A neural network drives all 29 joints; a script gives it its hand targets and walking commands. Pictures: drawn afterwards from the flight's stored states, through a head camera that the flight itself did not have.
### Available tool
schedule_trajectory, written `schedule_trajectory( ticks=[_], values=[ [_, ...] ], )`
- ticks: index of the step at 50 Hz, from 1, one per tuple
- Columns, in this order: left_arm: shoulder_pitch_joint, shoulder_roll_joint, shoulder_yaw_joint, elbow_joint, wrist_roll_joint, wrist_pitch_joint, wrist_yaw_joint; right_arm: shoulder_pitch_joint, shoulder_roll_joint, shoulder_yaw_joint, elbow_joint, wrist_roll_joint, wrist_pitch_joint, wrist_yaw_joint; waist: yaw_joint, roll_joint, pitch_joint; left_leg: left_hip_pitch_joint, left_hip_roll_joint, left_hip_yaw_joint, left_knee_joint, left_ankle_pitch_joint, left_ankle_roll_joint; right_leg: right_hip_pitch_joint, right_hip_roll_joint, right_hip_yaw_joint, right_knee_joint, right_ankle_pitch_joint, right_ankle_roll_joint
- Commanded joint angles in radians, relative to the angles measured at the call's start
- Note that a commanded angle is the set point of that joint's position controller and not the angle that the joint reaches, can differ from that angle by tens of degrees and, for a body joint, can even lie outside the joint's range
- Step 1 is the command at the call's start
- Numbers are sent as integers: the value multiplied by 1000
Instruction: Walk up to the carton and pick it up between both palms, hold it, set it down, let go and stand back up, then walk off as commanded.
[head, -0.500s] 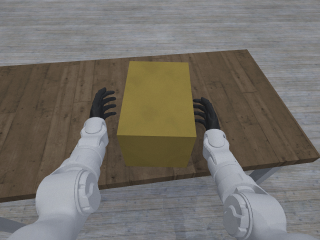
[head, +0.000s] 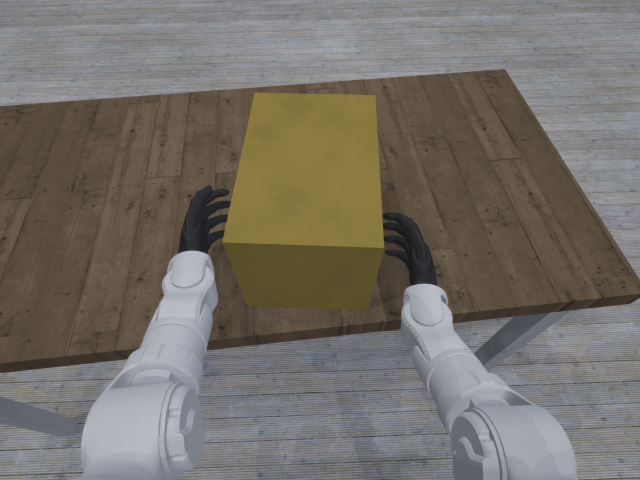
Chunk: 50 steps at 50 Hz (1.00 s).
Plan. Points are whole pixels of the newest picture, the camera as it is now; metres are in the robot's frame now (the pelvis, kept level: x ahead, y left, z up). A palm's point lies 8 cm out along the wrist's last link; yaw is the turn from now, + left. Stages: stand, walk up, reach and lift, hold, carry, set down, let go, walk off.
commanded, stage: set down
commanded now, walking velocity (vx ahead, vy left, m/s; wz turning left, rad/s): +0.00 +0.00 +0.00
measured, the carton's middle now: (311, 200) +0.50 +0.00 +0.03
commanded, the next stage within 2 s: none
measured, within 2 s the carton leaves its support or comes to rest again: neither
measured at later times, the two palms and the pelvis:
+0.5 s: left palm (140, 317) +0.32 +0.20 +0.07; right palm (445, 324) +0.29 -0.13 +0.06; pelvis -0.08 +0.01 -0.01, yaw +0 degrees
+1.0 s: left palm (98, 399) +0.24 +0.22 +0.06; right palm (448, 407) +0.21 -0.12 +0.05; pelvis -0.11 +0.03 -0.01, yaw +0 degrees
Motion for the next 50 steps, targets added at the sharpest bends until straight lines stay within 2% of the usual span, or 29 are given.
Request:
schedule_trajectory(
  ticks=[1,2,3,4,5,8,10,12,13,15,16,18,20,24,26,32,33,35,37,39,40,41,42,43,45,46,48,49,50],
  values=[
    [-164,225,4,-193,3,-48,-43,-83,40,215,-645,168,-79,-74,36,-184,-846,-445,0,19,-238,42,111,1291,-246,207,264,1580,182],
    [-269,226,-20,-246,-2,-50,-59,-202,9,208,-625,186,-36,-74,-3,-139,-850,-255,9,-7,-250,118,98,1240,-220,169,239,1459,203],
    [-294,217,-43,-303,-4,-41,-76,-237,-15,210,-583,224,-5,-68,-10,-96,-782,-48,8,-11,-173,268,65,1142,-173,135,218,1340,198],
    [-322,220,-39,-328,1,-25,-87,-249,-51,216,-544,265,32,-57,9,-50,-717,116,4,-3,-94,392,31,1041,-128,107,178,1206,169],
    [-316,202,-36,-342,-3,-12,-91,-238,-70,224,-510,295,62,-50,24,-22,-663,206,-2,11,-40,436,11,956,-95,93,142,1079,138],
    [-369,221,-72,-393,-68,-6,-75,-288,-102,206,-569,374,137,-43,15,25,-624,387,1,16,27,325,-23,748,-25,48,26,588,79],
    [-431,255,-123,-365,-140,2,-54,-362,-115,170,-643,371,183,-40,7,13,-610,405,3,20,49,176,-20,580,-14,25,-10,293,57],
    [-504,281,-177,-290,-217,16,-40,-453,-137,148,-695,352,241,-39,-9,-20,-598,392,11,22,59,55,-7,476,-14,11,-14,124,41],
    [-463,276,-198,-289,-237,22,-35,-424,-134,158,-720,357,260,-38,-7,-26,-592,402,10,20,62,39,-3,467,-15,4,-10,98,36],
    [-492,271,-241,-237,-278,42,-34,-451,-139,148,-688,348,312,-36,-15,-34,-518,381,11,10,60,-59,7,406,-14,-4,-5,-16,28],
    [-424,261,-252,-256,-282,53,-33,-384,-127,167,-676,358,331,-33,-3,-30,-484,398,13,0,56,-66,10,419,-10,-4,-1,-12,26],
    [-471,253,-299,-215,-305,79,-32,-422,-137,153,-625,363,380,-28,-13,0,-401,377,31,-36,29,-205,14,366,-2,-13,17,-91,27],
    [-451,239,-326,-231,-319,98,-30,-405,-134,157,-607,387,407,-25,-6,13,-342,390,45,-66,16,-291,13,340,-3,-21,26,-123,26],
    [-459,250,-343,-268,-323,116,-26,-384,-139,166,-612,418,429,-23,-6,3,-313,479,34,-91,56,-370,2,226,-41,-3,7,-207,6],
    [-467,264,-333,-315,-311,124,-22,-376,-145,176,-647,430,428,-25,1,-16,-342,566,20,-104,111,-356,-6,136,-73,18,-12,-270,-15],
    [-392,288,-300,-518,-282,183,-17,-250,-157,220,-816,471,405,-49,14,-108,-476,963,-48,-140,350,-123,-16,-249,-190,90,-98,-447,-102],
    [-426,300,-308,-518,-286,196,-17,-282,-176,210,-833,474,414,-55,6,-121,-481,987,-52,-144,370,-126,-15,-305,-200,92,-106,-482,-109],
    [-340,290,-312,-554,-264,237,-27,-177,-184,226,-819,487,417,-63,-3,-121,-436,1091,-63,-162,407,-83,-19,-388,-222,104,-131,-504,-131],
    [-268,262,-321,-586,-235,280,-38,-100,-182,240,-809,502,422,-70,4,-66,-349,1065,-51,-181,368,-143,-21,-346,-203,94,-123,-456,-128],
    [-193,216,-346,-601,-207,325,-43,-47,-207,243,-790,521,425,-71,-3,27,-239,986,-6,-214,286,-274,-27,-245,-160,64,-85,-371,-118],
    [-169,187,-361,-613,-192,345,-43,-36,-222,222,-784,524,429,-68,-10,105,-185,852,41,-230,195,-402,-26,-98,-107,31,-38,-283,-91],
    [-103,150,-366,-649,-168,361,-41,13,-218,206,-788,527,424,-61,9,215,-140,655,101,-247,57,-580,-15,153,-26,-14,46,-144,-44],
    [-122,114,-384,-676,-152,368,-30,-32,-224,167,-777,524,429,-47,32,340,-121,411,165,-259,-110,-770,4,419,60,-54,145,-33,17],
    [-55,94,-378,-712,-127,374,-23,9,-214,160,-778,525,420,-31,69,407,-76,282,211,-272,-223,-847,24,615,123,-67,214,27,64],
    [-48,107,-369,-803,-128,386,-14,-7,-187,163,-882,513,400,-10,58,348,-109,309,197,-265,-220,-803,16,674,117,-53,180,31,68],
    [-89,109,-376,-844,-147,389,-6,-42,-187,146,-921,500,400,-2,39,321,-129,321,191,-258,-212,-780,8,653,115,-55,163,13,65],
    [-130,137,-391,-844,-190,391,7,-89,-182,133,-971,472,418,11,11,250,-136,308,162,-227,-192,-769,23,608,97,-55,130,-38,58],
    [-91,153,-376,-861,-198,385,9,-47,-170,134,-995,460,420,15,18,215,-142,318,152,-215,-183,-729,31,618,88,-50,120,-37,57],
    [-86,156,-381,-858,-213,380,8,-39,-166,133,-997,450,430,18,10,181,-154,319,143,-203,-173,-702,42,615,81,-48,110,-45,57]
  ],
)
